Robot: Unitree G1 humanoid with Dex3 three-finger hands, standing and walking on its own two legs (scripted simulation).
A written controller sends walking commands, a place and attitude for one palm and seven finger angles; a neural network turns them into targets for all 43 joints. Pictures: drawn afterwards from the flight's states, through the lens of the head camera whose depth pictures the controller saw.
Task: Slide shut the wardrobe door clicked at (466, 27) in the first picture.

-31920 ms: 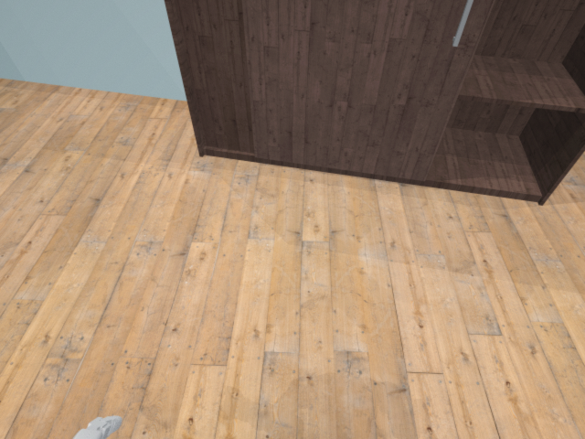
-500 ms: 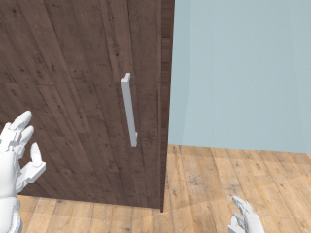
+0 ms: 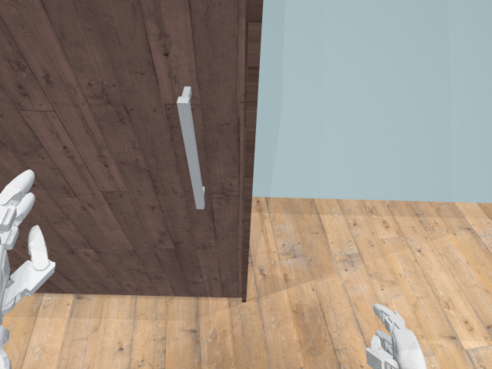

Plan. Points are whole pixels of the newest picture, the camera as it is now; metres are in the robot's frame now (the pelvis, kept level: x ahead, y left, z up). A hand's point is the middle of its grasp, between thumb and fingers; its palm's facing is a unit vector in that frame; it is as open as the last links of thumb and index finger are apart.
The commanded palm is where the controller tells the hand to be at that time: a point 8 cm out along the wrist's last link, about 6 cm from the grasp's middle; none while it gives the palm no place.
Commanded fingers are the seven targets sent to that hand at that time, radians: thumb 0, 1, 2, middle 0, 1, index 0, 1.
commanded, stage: step back with the hand held close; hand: left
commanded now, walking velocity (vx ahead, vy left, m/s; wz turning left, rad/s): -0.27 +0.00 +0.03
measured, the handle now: (194, 156) +0.45 +0.14 +0.09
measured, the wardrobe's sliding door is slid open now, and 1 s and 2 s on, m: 0.00 0.00 0.00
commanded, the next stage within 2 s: stop stepping back and stand still in 1.02 s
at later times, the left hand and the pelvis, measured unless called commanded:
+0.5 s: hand out of the picture +0.12 +0.28 +0.16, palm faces +0.46 -0.79 -0.40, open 7.4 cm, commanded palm +0.05 +0.33 +0.18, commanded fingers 0.00 0.90 0.90 -0.20 -0.30 -0.20 -0.30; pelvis -0.07 +0.02 -0.02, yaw +2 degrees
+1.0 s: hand out of the picture +0.03 +0.27 +0.18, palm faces +0.40 -0.82 -0.42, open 7.4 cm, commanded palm -0.01 +0.32 +0.18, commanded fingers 0.00 0.90 0.90 -0.20 -0.30 -0.20 -0.30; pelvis -0.15 +0.02 -0.01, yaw +0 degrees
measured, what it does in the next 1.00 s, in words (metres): walks backwards: right foot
